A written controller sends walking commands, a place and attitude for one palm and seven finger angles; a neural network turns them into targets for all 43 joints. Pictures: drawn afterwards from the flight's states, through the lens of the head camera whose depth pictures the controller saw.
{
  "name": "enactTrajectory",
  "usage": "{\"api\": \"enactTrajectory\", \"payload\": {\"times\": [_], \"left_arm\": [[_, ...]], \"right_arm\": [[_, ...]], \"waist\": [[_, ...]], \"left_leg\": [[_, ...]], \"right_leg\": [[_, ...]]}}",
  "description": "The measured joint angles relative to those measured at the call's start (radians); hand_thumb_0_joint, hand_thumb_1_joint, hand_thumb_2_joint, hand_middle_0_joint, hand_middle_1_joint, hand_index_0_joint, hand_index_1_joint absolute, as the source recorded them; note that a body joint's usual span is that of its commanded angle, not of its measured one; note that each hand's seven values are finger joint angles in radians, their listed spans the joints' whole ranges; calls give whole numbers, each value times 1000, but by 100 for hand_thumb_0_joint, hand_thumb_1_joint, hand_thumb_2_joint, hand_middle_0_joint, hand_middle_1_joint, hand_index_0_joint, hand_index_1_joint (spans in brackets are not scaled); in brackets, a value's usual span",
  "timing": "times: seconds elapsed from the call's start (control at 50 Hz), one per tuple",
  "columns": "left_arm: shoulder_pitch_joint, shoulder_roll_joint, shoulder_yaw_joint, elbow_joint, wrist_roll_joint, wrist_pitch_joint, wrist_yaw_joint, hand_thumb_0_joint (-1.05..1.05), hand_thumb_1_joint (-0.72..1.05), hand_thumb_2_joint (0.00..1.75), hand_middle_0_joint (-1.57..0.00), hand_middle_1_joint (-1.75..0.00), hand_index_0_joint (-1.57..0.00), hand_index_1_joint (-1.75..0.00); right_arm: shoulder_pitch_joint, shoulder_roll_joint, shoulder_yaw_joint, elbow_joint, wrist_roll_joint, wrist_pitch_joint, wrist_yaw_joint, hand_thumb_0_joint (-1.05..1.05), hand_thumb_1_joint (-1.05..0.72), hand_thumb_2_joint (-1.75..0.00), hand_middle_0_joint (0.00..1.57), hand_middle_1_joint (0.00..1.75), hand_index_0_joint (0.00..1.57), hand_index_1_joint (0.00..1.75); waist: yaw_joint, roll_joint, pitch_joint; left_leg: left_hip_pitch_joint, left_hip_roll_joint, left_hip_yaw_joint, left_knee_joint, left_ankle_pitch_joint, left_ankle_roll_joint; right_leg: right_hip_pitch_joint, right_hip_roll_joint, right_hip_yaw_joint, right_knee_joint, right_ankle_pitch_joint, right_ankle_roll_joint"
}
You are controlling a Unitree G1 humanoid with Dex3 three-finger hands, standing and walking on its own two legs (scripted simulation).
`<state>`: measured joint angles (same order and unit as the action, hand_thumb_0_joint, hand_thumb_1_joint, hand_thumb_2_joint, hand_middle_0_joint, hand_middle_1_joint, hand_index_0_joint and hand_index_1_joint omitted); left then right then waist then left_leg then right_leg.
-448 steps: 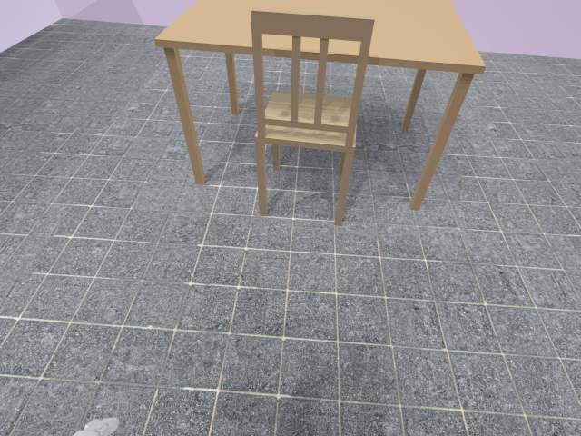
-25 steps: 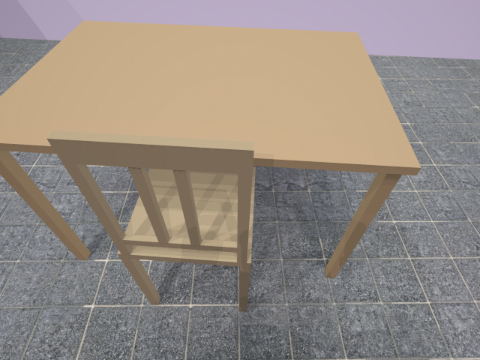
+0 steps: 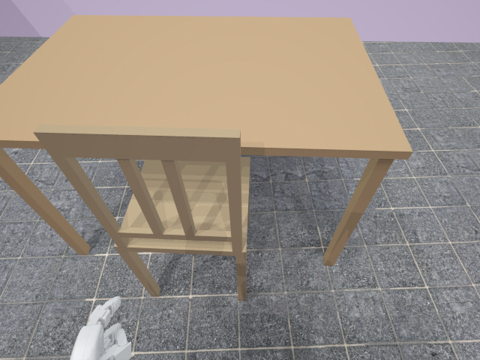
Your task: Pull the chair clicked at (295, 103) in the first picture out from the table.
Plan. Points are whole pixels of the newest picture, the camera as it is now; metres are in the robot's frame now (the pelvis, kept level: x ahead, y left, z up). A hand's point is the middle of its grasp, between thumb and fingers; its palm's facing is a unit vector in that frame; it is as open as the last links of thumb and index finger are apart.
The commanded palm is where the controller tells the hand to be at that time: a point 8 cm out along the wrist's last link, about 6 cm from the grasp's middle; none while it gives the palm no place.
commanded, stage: raise the hand toward the chair's back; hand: left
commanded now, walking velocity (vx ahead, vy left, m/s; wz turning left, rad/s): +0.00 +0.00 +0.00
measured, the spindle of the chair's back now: (144, 199) +0.47 +0.24 -0.08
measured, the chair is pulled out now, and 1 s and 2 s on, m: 0.00 0.00 0.00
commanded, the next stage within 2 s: aim the fingers beside a spindle in 1.94 s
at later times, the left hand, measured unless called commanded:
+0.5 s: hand (148, 342) +0.17 +0.16 -0.05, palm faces -0.02 -1.00 -0.10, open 11.3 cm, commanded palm +0.15 +0.22 -0.05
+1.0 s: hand (135, 323) +0.20 +0.19 -0.06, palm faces -0.06 -1.00 -0.05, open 15.5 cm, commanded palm +0.17 +0.25 -0.04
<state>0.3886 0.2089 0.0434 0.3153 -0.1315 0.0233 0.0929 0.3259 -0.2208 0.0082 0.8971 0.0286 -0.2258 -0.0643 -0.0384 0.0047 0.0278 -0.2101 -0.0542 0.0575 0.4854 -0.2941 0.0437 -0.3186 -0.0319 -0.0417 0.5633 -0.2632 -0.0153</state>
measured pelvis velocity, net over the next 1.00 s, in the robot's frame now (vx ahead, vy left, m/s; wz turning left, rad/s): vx -0.03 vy -0.01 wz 0.01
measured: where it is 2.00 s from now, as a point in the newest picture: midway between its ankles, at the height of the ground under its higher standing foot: outside the picture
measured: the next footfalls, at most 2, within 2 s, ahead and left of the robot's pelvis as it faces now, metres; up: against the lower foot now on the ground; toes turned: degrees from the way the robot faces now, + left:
none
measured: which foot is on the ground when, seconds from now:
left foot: down 0.00-1.00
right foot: down 0.00-1.00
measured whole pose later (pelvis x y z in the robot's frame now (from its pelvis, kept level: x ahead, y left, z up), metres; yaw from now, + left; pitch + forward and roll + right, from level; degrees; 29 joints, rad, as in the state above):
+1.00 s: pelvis -0.03 -0.01 -0.10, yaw +1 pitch +17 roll -2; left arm 0.36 0.27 0.20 -0.02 -0.29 -0.38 -0.33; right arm 0.20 -0.27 -0.04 0.55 0.02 -0.24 -0.03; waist -0.02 0.01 -0.11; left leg -0.95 0.00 0.00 1.23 -0.58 0.03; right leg -0.99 0.00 -0.11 1.16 -0.47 -0.04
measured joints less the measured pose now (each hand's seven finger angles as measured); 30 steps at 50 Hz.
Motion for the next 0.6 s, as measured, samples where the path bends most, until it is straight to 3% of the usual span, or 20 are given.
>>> {"api": "enactTrajectory", "payload": {"times": [0.04, 0.1, 0.18, 0.22, 0.28, 0.36, 0.44, 0.48, 0.52, 0.6], "left_arm": [[-55, 2, 23, -89, -3, -80, -21, 2, 87, 87, -19, -29, -19, -29], [-117, -4, 58, -144, -35, -253, -103, 2, 81, 85, -18, -28, -18, -28], [-92, -29, 91, -148, -91, -499, -298, 1, 71, 81, -18, -27, -18, -27], [-46, -24, 107, -143, -92, -564, -373, 0, 67, 79, -18, -26, -17, -26], [30, 1, 130, -154, -107, -552, -418, 0, 59, 76, -18, -25, -17, -25], [92, 16, 169, -212, -156, -518, -412, 1, 49, 73, -17, -24, -17, -24], [61, 29, 173, -300, -193, -564, -457, 1, 40, 69, -15, -22, -15, -22], [3, 38, 161, -316, -199, -564, -504, 1, 35, 67, -15, -21, -14, -21], [-61, 49, 152, -312, -196, -524, -545, 1, 30, 65, -14, -21, -14, -21], [-133, 65, 171, -279, -193, -362, -568, 0, 21, 61, -13, -19, -13, -19]], "right_arm": [[-23, -24, -15, -56, -14, -33, 11, 2, -92, -90, 21, 30, 20, 30], [-70, -44, -41, -141, -24, -53, 49, 2, -92, -90, 20, 30, 20, 30], [-134, -64, -75, -253, -20, -51, 105, 1, -91, -90, 20, 30, 20, 30], [-162, -73, -89, -303, -15, -39, 117, 1, -91, -90, 20, 30, 20, 30], [-197, -81, -99, -365, -6, -15, 112, 1, -91, -90, 20, 30, 19, 30], [-220, -73, -86, -401, 3, -18, 84, 1, -91, -90, 20, 30, 19, 30], [-228, -51, -39, -371, 1, -49, 56, 1, -91, -90, 20, 30, 19, 30], [-231, -36, -13, -349, 4, -55, 45, 1, -91, -90, 20, 30, 20, 30], [-230, -15, 7, -330, 8, -49, 38, 1, -91, -90, 20, 30, 20, 30], [-200, 24, 16, -319, 17, -6, 36, 1, -91, -90, 21, 30, 20, 30]], "waist": [[-21, 2, -36], [-30, -23, -99], [-21, -57, -167], [-6, -68, -184], [29, -74, -185], [73, -48, -157], [104, -13, -133], [107, 3, -124], [97, 13, -120], [55, 15, -119]], "left_leg": [[-103, 7, -10, 82, -23, -5], [-268, 25, -3, 227, -76, -20], [-475, 51, 1, 447, -155, -39], [-558, 58, -3, 552, -212, -46], [-648, 60, -16, 665, -252, -56], [-718, 59, -63, 758, -301, -68], [-765, 60, -107, 804, -311, -70], [-784, 61, -118, 818, -311, -69], [-799, 62, -119, 822, -310, -70], [-789, 66, -96, 793, -298, -72]], "right_leg": [[-88, 2, -13, 54, -11, -8], [-250, 14, -11, 182, -50, -25], [-461, 34, -8, 392, -130, -50], [-547, 38, -11, 492, -172, -61], [-634, 35, -24, 605, -224, -69], [-680, 28, -70, 672, -261, -75], [-700, 27, -115, 689, -268, -86], [-712, 28, -126, 692, -267, -87], [-725, 29, -127, 694, -263, -87], [-729, 33, -104, 675, -248, -78]]}}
